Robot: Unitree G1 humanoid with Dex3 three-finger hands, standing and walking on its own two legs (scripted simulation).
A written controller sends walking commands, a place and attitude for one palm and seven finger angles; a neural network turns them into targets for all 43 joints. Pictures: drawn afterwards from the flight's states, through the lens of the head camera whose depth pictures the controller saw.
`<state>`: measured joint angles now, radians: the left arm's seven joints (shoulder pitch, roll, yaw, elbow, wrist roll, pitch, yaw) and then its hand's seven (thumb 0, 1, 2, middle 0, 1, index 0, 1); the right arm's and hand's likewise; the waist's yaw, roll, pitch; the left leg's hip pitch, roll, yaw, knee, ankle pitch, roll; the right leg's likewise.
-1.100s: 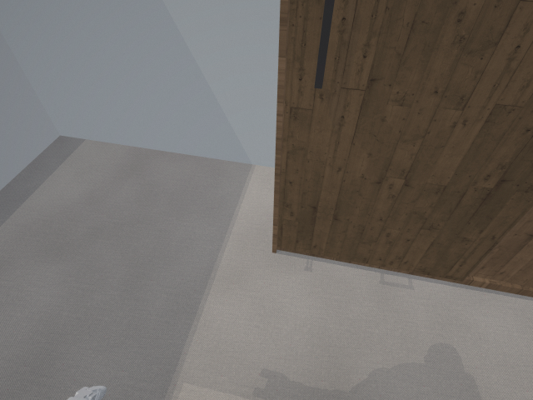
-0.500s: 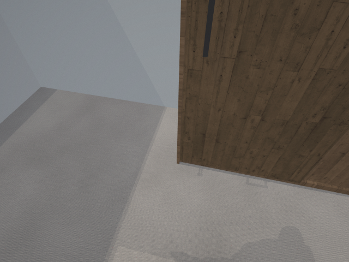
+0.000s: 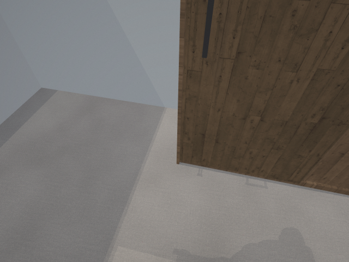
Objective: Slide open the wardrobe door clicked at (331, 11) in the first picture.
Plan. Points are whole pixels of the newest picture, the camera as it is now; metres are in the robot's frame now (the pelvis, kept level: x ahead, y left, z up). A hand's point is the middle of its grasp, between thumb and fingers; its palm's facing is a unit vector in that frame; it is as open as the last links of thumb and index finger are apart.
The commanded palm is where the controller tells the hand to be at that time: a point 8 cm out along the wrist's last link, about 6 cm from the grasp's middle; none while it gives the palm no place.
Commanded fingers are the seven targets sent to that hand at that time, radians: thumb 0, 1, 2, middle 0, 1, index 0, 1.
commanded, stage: look at it before walking up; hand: left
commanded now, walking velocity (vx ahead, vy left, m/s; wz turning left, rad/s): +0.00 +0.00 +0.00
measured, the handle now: (209, 14) +0.83 -0.07 +0.22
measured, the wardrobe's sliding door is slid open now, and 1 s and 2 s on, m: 0.00 0.00 0.00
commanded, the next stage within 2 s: turn to face it in 0.34 s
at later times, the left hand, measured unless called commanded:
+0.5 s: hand out of the picture +0.08 +0.25 -0.15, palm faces -0.01 -0.94 -0.34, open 7.4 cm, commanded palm none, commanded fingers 0.00 0.90 0.90 -0.20 -0.30 -0.20 -0.30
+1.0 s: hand out of the picture +0.06 +0.18 -0.18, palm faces -0.11 -0.97 -0.21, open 7.4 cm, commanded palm none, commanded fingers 0.00 0.90 0.90 -0.20 -0.30 -0.20 -0.30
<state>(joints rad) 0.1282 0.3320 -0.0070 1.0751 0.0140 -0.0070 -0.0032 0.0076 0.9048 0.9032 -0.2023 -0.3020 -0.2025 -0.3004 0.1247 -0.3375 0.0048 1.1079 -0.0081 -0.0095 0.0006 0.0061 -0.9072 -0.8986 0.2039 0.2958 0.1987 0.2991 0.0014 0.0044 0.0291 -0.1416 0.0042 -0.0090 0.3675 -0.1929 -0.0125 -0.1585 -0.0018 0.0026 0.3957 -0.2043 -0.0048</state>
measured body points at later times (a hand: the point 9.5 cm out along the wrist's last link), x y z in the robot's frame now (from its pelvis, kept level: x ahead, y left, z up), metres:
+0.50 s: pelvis +0.01 +0.00 +0.00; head +0.01 +0.00 +0.45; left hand +0.08 +0.30 -0.13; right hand +0.09 -0.29 -0.13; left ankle +0.01 +0.13 -0.75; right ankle +0.01 -0.11 -0.75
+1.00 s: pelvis -0.01 +0.00 -0.01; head +0.01 +0.00 +0.44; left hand +0.07 +0.24 -0.16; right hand +0.00 -0.24 -0.17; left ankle +0.01 +0.13 -0.75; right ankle +0.01 -0.12 -0.75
